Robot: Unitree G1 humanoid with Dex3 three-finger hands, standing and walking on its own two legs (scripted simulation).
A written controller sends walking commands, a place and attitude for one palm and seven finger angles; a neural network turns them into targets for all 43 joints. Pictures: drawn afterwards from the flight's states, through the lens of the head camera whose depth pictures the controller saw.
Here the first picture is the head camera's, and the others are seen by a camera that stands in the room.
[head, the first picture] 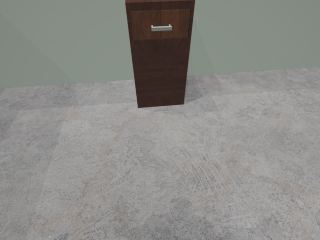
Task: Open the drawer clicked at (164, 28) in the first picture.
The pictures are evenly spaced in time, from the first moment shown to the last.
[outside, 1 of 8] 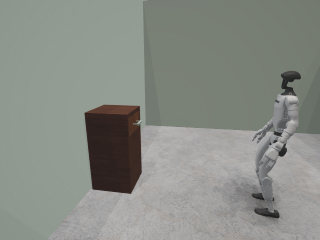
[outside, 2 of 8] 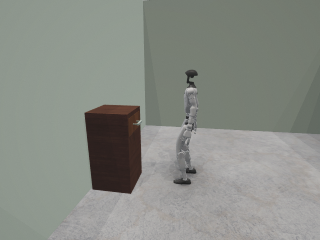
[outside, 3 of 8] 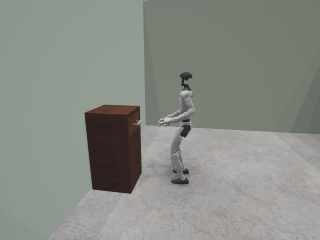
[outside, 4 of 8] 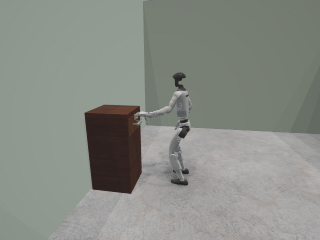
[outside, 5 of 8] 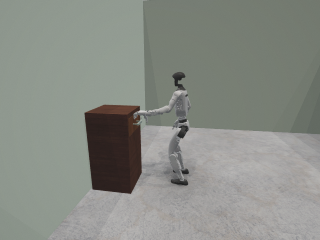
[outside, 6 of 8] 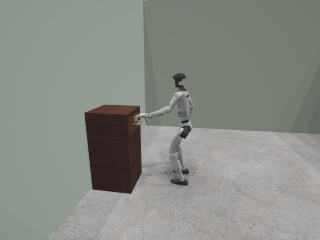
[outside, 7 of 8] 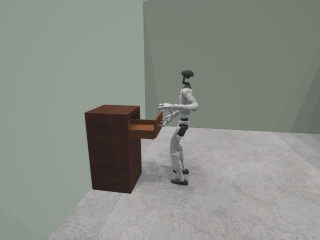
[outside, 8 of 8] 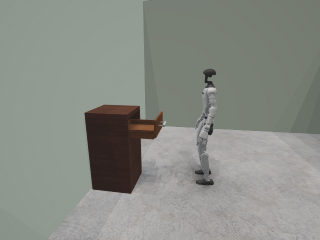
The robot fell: no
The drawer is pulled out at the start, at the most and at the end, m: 0.00 0.30 0.28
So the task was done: yes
